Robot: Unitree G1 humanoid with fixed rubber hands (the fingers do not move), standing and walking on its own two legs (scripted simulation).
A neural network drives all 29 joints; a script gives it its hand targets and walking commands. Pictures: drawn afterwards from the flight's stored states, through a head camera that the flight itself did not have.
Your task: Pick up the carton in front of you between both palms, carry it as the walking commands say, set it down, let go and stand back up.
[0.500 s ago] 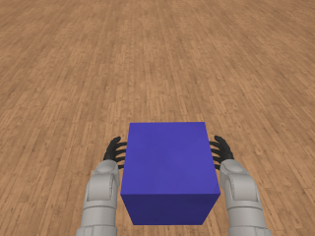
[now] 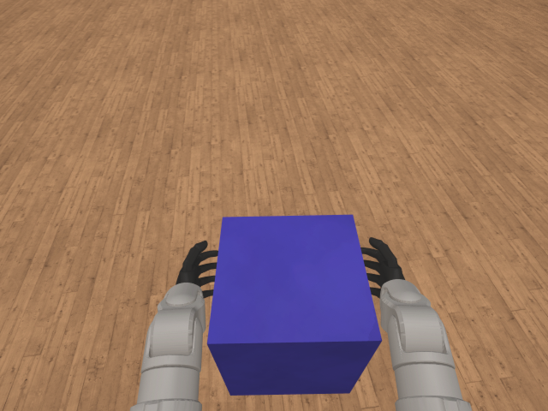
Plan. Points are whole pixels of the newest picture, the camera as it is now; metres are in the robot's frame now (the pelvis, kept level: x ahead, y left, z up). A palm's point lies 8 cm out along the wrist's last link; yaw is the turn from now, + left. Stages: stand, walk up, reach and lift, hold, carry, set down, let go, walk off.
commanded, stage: hold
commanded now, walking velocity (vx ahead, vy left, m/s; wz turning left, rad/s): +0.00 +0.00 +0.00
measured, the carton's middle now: (288, 309) +0.28 +0.01 -0.05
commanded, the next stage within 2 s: set down in 0.76 s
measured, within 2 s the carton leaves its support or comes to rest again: neither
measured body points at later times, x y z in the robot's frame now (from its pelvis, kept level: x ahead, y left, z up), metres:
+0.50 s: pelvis -0.04 +0.03 +0.00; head -0.09 +0.03 +0.44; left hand +0.26 +0.16 +0.03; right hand +0.25 -0.14 +0.04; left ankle +0.02 +0.13 -0.74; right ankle +0.00 -0.10 -0.74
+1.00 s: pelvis -0.02 +0.02 +0.00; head -0.05 +0.03 +0.44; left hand +0.30 +0.17 +0.02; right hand +0.29 -0.14 +0.03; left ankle +0.02 +0.13 -0.75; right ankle +0.00 -0.10 -0.74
